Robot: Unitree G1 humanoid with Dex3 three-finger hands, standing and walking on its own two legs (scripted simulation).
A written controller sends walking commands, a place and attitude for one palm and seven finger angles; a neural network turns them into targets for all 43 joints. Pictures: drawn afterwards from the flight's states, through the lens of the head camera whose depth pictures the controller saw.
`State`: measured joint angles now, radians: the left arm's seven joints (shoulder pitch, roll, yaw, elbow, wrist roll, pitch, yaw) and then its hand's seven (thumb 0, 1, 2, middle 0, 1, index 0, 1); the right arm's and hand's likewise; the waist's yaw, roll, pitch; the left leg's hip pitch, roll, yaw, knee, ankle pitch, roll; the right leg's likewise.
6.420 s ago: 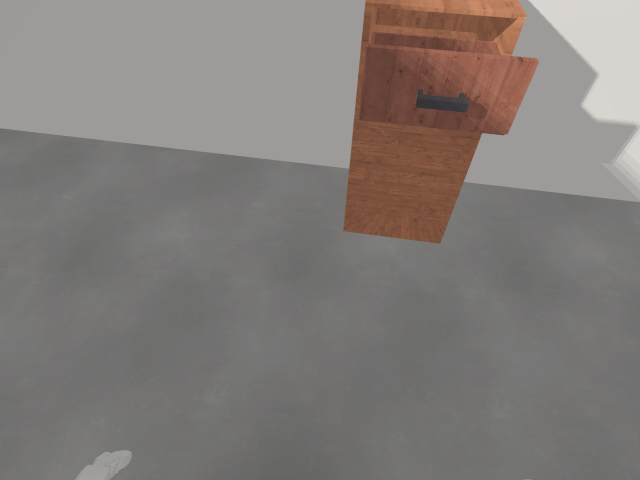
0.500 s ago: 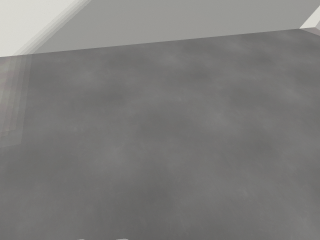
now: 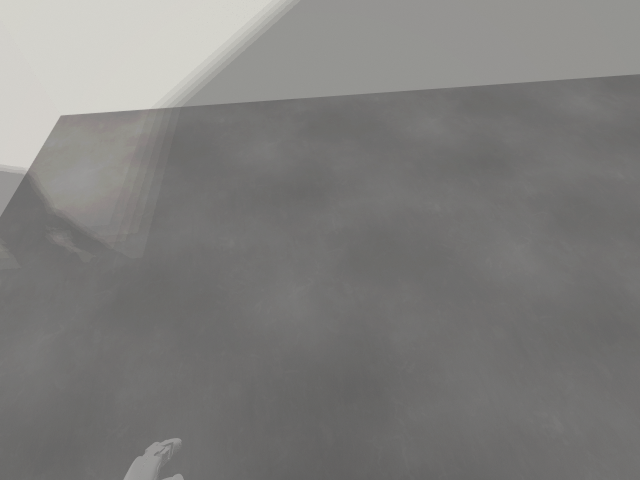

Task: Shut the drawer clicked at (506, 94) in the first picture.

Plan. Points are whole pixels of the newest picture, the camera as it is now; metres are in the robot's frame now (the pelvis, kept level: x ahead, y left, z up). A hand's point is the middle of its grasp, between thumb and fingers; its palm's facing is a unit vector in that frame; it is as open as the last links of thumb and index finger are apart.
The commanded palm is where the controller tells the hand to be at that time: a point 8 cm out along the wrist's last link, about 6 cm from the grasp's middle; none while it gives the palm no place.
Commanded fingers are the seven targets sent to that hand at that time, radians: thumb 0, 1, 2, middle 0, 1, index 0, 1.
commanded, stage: turn to face it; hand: left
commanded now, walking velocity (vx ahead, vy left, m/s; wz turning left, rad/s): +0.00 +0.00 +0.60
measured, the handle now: out of the picture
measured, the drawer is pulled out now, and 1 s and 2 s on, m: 0.28 0.28 0.28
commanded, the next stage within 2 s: none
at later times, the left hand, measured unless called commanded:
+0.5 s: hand out of the picture -0.07 +0.20 -0.17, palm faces +0.38 -0.89 -0.25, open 7.4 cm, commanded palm none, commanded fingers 0.00 0.90 0.90 -0.20 -0.30 -0.20 -0.30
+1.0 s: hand out of the picture +0.00 +0.24 -0.13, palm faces +0.56 -0.78 -0.29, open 7.4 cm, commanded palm none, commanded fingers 0.00 0.90 0.90 -0.20 -0.30 -0.20 -0.30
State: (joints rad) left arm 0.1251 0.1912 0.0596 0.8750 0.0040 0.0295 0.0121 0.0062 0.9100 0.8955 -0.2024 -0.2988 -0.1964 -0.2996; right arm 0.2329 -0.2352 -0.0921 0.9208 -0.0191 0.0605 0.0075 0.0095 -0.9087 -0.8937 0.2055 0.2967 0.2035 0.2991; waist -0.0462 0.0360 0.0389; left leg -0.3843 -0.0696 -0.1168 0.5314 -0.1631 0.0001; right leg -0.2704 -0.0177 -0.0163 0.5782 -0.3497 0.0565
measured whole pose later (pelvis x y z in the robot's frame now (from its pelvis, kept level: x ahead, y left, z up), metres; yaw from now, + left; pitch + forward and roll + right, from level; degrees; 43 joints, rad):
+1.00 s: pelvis +0.00 -0.01 +0.00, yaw +37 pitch +0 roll +1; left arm 0.11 0.20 0.03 0.82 0.01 0.00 0.01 0.01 0.91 0.90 -0.20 -0.30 -0.20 -0.30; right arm 0.22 -0.25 -0.09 0.91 -0.01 0.06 0.01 0.01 -0.91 -0.89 0.21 0.30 0.20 0.30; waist -0.04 0.06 0.07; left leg -0.37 -0.06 -0.12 0.78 -0.45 -0.03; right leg -0.30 -0.04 -0.07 0.61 -0.32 0.00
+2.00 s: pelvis +0.00 -0.01 +0.00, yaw +73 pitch +0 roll +0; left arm 0.12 0.20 0.04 0.83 0.01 0.02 0.02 0.01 0.91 0.90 -0.20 -0.30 -0.20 -0.30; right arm 0.27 -0.23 -0.09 0.93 -0.01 0.07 0.01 0.01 -0.91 -0.89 0.21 0.30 0.20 0.30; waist -0.05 0.06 0.05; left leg -0.39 -0.11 -0.17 0.66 -0.33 0.00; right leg -0.25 -0.01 -0.03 0.55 -0.30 0.01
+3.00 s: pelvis -0.04 +0.00 +0.02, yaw +92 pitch -2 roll +1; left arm 0.20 0.19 0.04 1.00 0.02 0.03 -0.02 0.01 0.91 0.90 -0.20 -0.30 -0.20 -0.30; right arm 0.41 -0.18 -0.05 1.07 -0.03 0.00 -0.02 0.01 -0.92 -0.89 0.20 0.30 0.20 0.30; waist -0.06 0.01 0.00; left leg -0.09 -0.04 0.00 0.34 -0.22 0.04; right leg -0.37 -0.07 -0.05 0.77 -0.37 0.04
